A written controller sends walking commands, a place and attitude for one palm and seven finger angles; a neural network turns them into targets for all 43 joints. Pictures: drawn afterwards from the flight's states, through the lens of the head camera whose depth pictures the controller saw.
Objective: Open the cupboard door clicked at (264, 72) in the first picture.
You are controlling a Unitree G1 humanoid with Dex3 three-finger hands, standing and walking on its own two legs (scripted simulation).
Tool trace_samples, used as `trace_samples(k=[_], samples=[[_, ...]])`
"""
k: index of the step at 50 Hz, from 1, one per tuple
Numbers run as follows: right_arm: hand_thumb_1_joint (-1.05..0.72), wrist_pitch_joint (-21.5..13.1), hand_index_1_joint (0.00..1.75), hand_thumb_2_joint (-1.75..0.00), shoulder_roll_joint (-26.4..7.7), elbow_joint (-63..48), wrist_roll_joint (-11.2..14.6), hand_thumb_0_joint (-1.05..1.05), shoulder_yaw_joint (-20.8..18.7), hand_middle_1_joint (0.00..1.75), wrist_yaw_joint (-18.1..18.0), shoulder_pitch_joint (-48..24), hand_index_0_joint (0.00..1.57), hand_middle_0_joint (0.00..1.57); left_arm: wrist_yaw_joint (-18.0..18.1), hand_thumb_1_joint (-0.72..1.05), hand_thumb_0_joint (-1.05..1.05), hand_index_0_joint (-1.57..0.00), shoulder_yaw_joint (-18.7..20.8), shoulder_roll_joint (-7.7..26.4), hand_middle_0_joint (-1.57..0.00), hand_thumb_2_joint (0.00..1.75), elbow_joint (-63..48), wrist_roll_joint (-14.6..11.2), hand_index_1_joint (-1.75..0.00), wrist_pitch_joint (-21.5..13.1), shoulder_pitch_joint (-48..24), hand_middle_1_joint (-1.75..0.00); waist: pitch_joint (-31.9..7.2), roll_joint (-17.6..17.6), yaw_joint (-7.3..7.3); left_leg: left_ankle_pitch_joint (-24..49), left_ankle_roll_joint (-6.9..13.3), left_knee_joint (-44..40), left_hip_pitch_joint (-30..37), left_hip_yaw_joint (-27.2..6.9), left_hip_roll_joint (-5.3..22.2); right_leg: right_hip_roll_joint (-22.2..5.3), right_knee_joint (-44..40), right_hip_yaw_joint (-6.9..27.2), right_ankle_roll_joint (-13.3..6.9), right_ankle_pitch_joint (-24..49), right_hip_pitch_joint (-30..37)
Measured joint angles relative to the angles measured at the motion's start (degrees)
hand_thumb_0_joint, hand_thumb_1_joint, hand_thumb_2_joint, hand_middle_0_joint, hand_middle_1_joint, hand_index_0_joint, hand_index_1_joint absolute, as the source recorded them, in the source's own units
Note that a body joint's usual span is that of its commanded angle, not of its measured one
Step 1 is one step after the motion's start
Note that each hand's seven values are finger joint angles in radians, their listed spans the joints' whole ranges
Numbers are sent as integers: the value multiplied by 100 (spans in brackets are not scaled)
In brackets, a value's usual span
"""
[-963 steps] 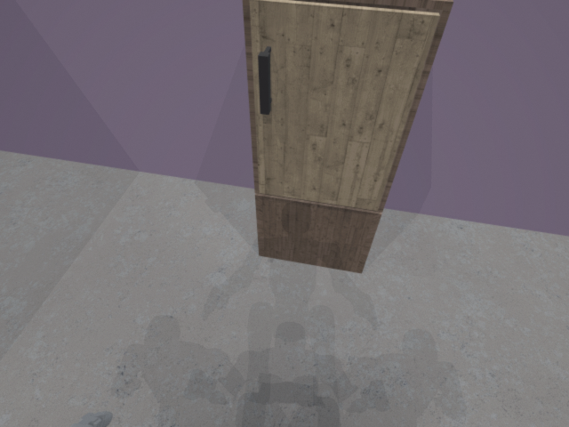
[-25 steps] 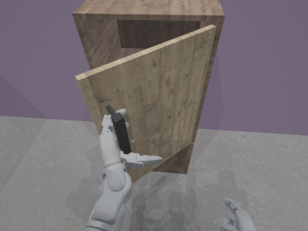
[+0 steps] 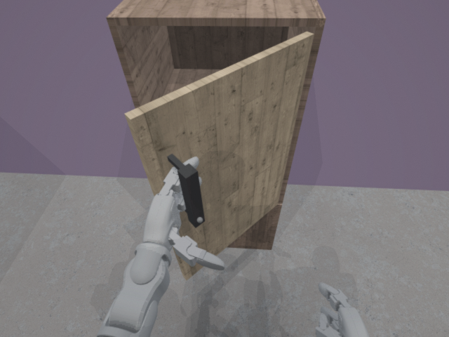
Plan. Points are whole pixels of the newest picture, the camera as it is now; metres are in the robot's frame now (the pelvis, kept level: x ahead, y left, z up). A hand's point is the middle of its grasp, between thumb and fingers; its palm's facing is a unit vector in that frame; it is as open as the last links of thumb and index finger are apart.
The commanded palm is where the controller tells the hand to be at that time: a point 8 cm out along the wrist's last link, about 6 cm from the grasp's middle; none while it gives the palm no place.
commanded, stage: slide the hand sideways off the handle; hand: left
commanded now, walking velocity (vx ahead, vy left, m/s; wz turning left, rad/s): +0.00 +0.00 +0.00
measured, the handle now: (185, 191) +0.35 +0.10 +0.09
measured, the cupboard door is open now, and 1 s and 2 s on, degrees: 45 45 45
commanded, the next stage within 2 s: draw the hand back to the body in 0.80 s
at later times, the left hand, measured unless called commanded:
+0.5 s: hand (171, 244) +0.24 +0.11 +0.09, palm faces +0.00 -1.00 -0.04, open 16.2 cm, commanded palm +0.21 +0.17 +0.09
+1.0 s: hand (148, 260) +0.21 +0.14 +0.09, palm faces -0.01 -1.00 -0.06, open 16.3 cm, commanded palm +0.18 +0.20 +0.10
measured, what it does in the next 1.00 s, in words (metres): stands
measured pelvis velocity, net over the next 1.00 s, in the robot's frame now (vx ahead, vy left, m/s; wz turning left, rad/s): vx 0.02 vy -0.02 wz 0.03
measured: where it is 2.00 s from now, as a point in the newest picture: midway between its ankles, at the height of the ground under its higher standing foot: outside the picture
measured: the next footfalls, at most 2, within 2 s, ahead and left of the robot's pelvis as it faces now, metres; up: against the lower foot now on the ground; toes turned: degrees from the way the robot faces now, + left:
none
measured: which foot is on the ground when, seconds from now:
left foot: down 0.00-1.00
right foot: down 0.00-1.00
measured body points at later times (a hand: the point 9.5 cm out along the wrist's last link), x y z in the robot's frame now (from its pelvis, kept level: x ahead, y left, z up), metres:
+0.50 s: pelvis +0.02 -0.01 +0.00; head +0.04 -0.03 +0.45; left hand +0.24 +0.16 +0.09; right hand +0.22 -0.22 -0.08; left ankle +0.00 +0.11 -0.72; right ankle +0.03 -0.11 -0.72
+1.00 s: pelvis +0.02 -0.02 -0.01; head +0.04 -0.04 +0.43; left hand +0.21 +0.19 +0.09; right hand +0.21 -0.23 -0.09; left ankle +0.00 +0.11 -0.72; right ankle +0.03 -0.11 -0.72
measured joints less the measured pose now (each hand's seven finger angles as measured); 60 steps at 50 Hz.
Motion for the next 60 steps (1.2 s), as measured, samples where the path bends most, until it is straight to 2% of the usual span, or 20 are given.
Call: trace_samples(k=[4,8,17,32,41,47,53,60], samples=[[-90,25,30,-90,10,-73,-18,2,-6,30,29,38,20,20,58,-50,-1,-18,29,14,-18,30,-402,61,-34,-23,457,-34,9,-26,-28,-34,-3,-24,71,65,39,45,-15,64,-2,-11,36],[-90,55,30,-90,-20,-108,-25,2,-19,30,-9,1,20,20,-7,-50,-1,-17,76,183,-18,30,-686,65,-32,-31,764,-33,53,-16,-31,-69,-16,-4,85,54,69,74,-17,52,-15,-35,60],[-90,-56,30,-90,-68,-176,-23,2,-74,30,-76,-83,20,20,-319,-50,-1,-20,343,371,-20,30,-1237,-141,-33,-82,1434,-33,-10,25,-6,-150,-66,15,55,0,116,119,-3,-1,-55,-127,44],[-90,-388,30,-90,-175,-347,5,2,-129,30,-137,44,20,20,-859,-50,-1,-16,807,582,-17,30,-1922,-398,-31,-399,2477,-32,-130,108,94,-395,-150,399,-275,-182,142,124,372,-174,-131,-432,-223],[-90,-537,30,-90,-222,-287,53,2,-146,30,-209,125,20,20,-1251,-50,-1,-15,1288,785,-15,30,-1950,-739,-30,-519,2735,-31,-188,125,87,-493,-182,609,-456,-255,171,146,524,-243,-155,-519,-357],[-90,-681,30,-90,-281,-274,81,2,-174,30,-240,147,20,20,-1406,-50,-1,-15,1266,774,-15,30,-2010,-837,-30,-584,2724,-30,-191,139,81,-523,-162,736,-564,-287,153,125,600,-272,-138,-533,-429],[-90,-713,30,-90,-224,-266,114,2,-161,30,-267,139,20,20,-1356,-50,-1,-15,1344,903,-15,30,-2176,-824,-30,-413,2694,-30,-192,124,88,-510,-134,715,-488,-245,148,123,573,-228,-117,-500,-366],[-90,-791,30,-90,-200,-213,163,2,-55,30,-301,130,20,20,-1427,-50,-1,-15,1639,999,-15,30,-2285,-995,-30,-156,2631,-30,-173,173,123,-433,-96,558,-264,-247,135,121,352,-230,-76,-390,-107]])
